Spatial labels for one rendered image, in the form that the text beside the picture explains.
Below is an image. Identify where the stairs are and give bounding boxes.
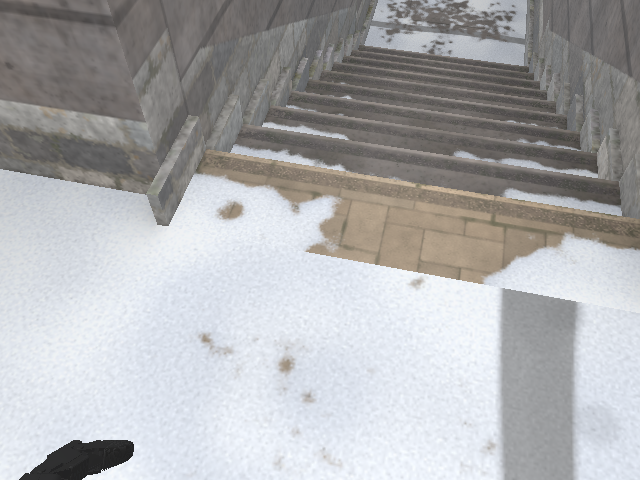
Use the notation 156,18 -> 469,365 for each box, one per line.
230,45 -> 622,216

